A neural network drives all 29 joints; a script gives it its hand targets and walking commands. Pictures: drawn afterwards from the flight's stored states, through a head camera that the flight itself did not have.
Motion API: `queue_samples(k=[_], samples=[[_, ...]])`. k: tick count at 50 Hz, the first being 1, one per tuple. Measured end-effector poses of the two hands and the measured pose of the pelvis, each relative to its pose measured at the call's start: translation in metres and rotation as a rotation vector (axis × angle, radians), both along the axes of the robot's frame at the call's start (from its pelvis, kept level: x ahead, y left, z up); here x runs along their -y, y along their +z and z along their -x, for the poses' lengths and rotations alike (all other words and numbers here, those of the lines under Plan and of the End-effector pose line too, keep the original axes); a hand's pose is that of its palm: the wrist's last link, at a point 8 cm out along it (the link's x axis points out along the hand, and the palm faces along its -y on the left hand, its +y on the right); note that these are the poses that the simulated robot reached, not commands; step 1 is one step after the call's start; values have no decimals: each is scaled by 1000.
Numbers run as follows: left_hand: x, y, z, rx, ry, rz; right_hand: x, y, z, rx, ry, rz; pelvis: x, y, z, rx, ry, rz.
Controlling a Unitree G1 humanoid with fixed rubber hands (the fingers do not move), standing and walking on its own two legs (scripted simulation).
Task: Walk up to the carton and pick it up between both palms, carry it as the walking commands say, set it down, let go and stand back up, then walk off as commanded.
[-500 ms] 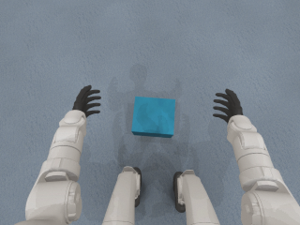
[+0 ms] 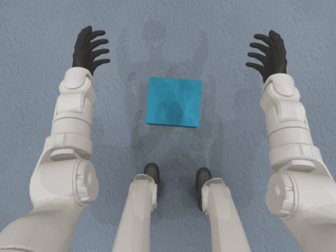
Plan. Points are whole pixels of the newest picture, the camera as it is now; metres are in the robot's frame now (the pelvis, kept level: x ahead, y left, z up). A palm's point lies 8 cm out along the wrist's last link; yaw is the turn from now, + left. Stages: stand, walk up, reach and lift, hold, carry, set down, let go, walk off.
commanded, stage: reach and lift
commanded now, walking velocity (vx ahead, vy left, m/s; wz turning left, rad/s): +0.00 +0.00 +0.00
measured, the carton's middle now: (173, 104) +0.49 +0.03 -0.58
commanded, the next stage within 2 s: none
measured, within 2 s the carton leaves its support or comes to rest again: neither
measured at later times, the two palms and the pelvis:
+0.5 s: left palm (104, 83) +0.49 +0.22 -0.24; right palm (248, 89) +0.49 -0.18 -0.24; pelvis -0.02 -0.01 -0.12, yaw +0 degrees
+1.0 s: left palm (118, 95) +0.48 +0.22 -0.39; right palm (231, 99) +0.48 -0.18 -0.39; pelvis -0.04 -0.01 -0.23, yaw -1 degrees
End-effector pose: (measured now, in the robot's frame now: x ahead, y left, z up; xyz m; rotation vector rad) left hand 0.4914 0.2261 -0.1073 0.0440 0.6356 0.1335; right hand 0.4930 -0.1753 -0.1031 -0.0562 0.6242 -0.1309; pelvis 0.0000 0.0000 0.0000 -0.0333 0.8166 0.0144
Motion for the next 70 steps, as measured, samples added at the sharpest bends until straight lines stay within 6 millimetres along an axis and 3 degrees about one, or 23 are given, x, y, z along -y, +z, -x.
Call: queue_samples(k=[9, 28, 45, 62, 70], samples=[[-2, -30, 4, -20, -1, -1, 6, -31, 5, -24, -8, -4, 4, -21, 4, -38, 2, 1], [1, -151, 3, -18, 15, -7, 3, -155, 7, -33, -14, 7, 8, -136, 28, -51, -4, 2], [1, -251, 6, -57, 35, -6, 1, -254, 7, -69, -14, 6, 7, -214, 39, 7, -9, 2], [6, -345, 15, -106, 35, -3, -2, -347, 15, -125, -3, -4, 8, -270, 44, 85, -13, 0], [14, -376, 20, -156, 25, -1, 1, -378, 20, -167, 11, -5, 8, -285, 45, 147, -18, -7]])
